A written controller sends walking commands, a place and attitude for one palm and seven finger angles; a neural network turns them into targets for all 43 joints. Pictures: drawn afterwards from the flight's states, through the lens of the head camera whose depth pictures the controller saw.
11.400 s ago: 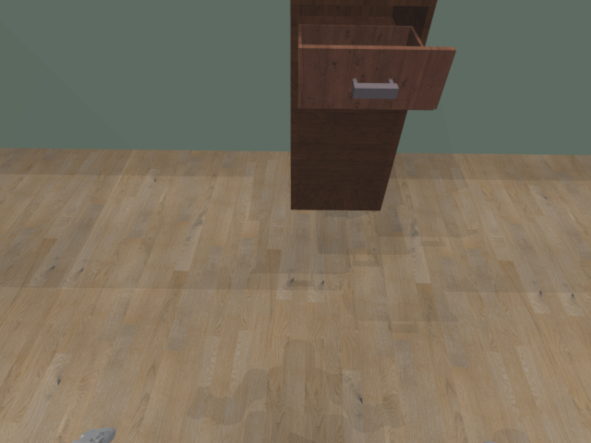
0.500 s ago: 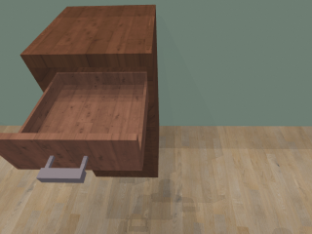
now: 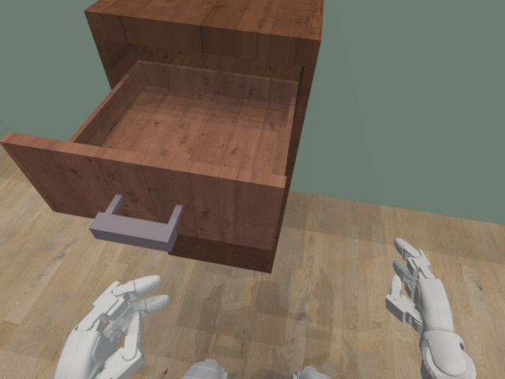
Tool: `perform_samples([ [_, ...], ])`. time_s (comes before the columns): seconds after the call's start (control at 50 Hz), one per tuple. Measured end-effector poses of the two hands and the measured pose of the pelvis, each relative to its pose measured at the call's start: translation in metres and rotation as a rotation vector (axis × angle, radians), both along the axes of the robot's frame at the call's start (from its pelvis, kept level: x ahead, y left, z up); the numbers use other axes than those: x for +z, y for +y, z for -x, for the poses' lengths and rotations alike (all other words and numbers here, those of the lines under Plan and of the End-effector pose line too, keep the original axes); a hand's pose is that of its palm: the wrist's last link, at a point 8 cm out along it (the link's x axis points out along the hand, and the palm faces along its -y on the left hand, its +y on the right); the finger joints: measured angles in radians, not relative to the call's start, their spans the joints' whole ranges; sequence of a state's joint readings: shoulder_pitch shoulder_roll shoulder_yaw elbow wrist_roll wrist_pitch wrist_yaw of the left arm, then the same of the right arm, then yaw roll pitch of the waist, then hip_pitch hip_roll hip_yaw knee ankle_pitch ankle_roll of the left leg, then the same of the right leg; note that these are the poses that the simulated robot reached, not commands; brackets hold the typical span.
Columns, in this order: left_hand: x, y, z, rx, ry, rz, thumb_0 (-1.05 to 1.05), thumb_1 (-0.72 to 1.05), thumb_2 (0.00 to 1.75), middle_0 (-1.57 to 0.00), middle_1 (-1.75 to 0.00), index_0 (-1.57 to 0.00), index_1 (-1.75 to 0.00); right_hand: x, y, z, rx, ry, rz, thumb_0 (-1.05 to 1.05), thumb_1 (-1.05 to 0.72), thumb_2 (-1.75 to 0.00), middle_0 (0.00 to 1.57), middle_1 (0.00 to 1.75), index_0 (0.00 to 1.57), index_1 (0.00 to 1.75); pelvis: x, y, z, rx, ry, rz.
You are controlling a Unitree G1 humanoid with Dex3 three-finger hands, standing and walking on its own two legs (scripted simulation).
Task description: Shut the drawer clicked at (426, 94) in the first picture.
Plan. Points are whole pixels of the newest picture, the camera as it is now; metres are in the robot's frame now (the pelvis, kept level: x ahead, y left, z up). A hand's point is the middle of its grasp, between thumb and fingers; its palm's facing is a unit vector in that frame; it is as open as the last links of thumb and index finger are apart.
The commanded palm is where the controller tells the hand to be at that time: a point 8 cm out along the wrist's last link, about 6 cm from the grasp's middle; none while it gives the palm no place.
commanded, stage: raise the hand and make a fist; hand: left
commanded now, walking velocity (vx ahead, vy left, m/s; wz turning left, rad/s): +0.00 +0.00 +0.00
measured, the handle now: (141, 218) +0.30 +0.20 +0.11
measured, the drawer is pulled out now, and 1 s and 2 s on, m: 0.30 0.30 0.30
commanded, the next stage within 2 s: bring the fist close to the handle in 1.44 s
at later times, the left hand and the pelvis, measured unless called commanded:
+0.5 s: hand (116, 321) +0.16 +0.18 +0.12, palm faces -0.01 -1.00 -0.07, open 3.4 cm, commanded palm +0.10 +0.23 +0.14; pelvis +0.02 +0.02 +0.02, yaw -1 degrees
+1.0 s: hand (84, 305) +0.15 +0.19 +0.18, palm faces +0.03 -0.99 -0.16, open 3.3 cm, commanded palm +0.09 +0.23 +0.20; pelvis +0.03 +0.01 +0.04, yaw +0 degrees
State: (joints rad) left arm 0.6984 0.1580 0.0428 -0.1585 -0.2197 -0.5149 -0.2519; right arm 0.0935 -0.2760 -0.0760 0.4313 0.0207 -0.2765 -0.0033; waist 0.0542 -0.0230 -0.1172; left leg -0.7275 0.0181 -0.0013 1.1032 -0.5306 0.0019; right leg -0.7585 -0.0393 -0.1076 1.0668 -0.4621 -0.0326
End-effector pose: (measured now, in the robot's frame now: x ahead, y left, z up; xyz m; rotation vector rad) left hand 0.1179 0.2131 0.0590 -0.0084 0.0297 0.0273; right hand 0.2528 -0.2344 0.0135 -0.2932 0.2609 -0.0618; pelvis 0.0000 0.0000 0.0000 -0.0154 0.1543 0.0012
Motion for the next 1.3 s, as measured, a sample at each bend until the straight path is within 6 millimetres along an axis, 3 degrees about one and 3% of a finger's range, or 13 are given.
perform_samples([
  [0.08, 0.012, 0.001, -0.007, -0.013, 0.004, -0.012, 0.02, 0.9, 0.9, -0.57, -0.7, -0.56, -0.69, -0.018, 0.037, 0.002, 0.054, 0.068, -0.06, 0.01, -0.9, -0.9, 0.2, 0.3, 0.19, 0.3, -0.001, 0.005, -0.001, 0.018, 0.005, 0.02],
  [0.2, 0.029, 0.002, -0.026, -0.082, 0.035, -0.037, 0.02, 0.9, 0.9, -0.69, -0.83, -0.69, -0.83, -0.051, 0.07, 0.038, 0.032, 0.231, -0.171, 0.01, -0.9, -0.9, 0.2, 0.3, 0.2, 0.3, 0.006, 0.013, -0.004, 0.009, 0.006, 0.027],
  [0.3, 0.04, 0.01, -0.03, -0.059, 0.069, -0.05, 0.02, 0.9, 0.9, -0.79, -0.94, -0.79, -0.94, -0.065, 0.065, 0.071, -0.04, 0.328, -0.193, 0.01, -0.9, -0.9, 0.21, 0.3, 0.2, 0.3, 0.013, 0.019, -0.008, -0.003, 0.001, 0.022],
  [0.4, 0.051, 0.017, -0.026, -0.039, 0.07, -0.063, 0.02, 0.9, 0.9, -0.89, -1.04, -0.89, -1.05, -0.063, 0.043, 0.085, -0.107, 0.346, -0.152, 0.02, -0.9, -0.9, 0.21, 0.3, 0.2, 0.3, 0.016, 0.023, -0.013, -0.01, -0.004, 0.021],
  [0.5, 0.062, 0.02, -0.023, -0.039, 0.042, -0.074, 0.02, 0.9, 0.9, -0.99, -1.15, -0.99, -1.15, -0.049, 0.024, 0.077, -0.142, 0.285, -0.107, 0.02, -0.9, -0.9, 0.2, 0.3, 0.2, 0.3, 0.018, 0.025, -0.018, -0.012, -0.013, 0.022],
  [0.58, 0.074, 0.021, -0.022, -0.034, 0.011, -0.085, 0.02, 0.9, 0.9, -1.07, -1.24, -1.07, -1.24, -0.032, 0.021, 0.06, -0.137, 0.205, -0.099, 0.02, -0.9, -0.9, 0.2, 0.3, 0.2, 0.3, 0.021, 0.024, -0.021, -0.012, -0.027, 0.023],
  [0.72, 0.098, 0.019, -0.015, -0.026, -0.035, -0.106, 0.02, 0.9, 0.9, -1.21, -1.39, -1.21, -1.39, -0.005, 0.038, 0.027, -0.06, 0.072, -0.137, 0.02, -0.9, -0.9, 0.2, 0.3, 0.2, 0.3, 0.029, 0.022, -0.025, -0.007, -0.065, 0.023],
  [0.82, 0.11, 0.017, -0.012, -0.017, -0.049, -0.125, 0.02, 0.9, 0.9, -1.3, -1.49, -1.31, -1.5, 0.005, 0.054, 0.015, 0.002, 0.027, -0.171, 0.01, -0.9, -0.9, 0.2, 0.3, 0.2, 0.3, 0.034, 0.018, -0.026, -0.001, -0.094, 0.02],
  [0.96, 0.127, 0.025, -0.013, -0.001, -0.055, -0.166, 0.02, 0.9, 0.9, -1.37, -1.57, -1.38, -1.57, 0.01, 0.06, 0.014, 0.039, 0.015, -0.197, 0.01, -0.9, -0.9, 0.2, 0.3, 0.2, 0.3, 0.043, 0.01, -0.028, 0.006, -0.132, 0.019],
  [1.1, 0.146, 0.027, -0.017, -0.01, -0.08, -0.185, 0.02, 0.9, 0.9, -1.39, -1.59, -1.4, -1.59, 0.013, 0.045, 0.021, 0.026, 0.0, -0.192, 0.01, -0.9, -0.9, 0.2, 0.3, 0.2, 0.3, 0.05, 0.003, -0.03, 0.006, -0.16, 0.012],
  [1.3, 0.14, 0.021, -0.017, -0.01, -0.03, -0.168, 0.02, 0.9, 0.9, -1.4, -1.6, -1.4, -1.6, 0.017, 0.016, 0.029, -0.019, -0.013, -0.166, 0.02, -0.9, -0.9, 0.2, 0.3, 0.2, 0.3, 0.055, -0.007, -0.028, -0.004, -0.172, 0.004],
])
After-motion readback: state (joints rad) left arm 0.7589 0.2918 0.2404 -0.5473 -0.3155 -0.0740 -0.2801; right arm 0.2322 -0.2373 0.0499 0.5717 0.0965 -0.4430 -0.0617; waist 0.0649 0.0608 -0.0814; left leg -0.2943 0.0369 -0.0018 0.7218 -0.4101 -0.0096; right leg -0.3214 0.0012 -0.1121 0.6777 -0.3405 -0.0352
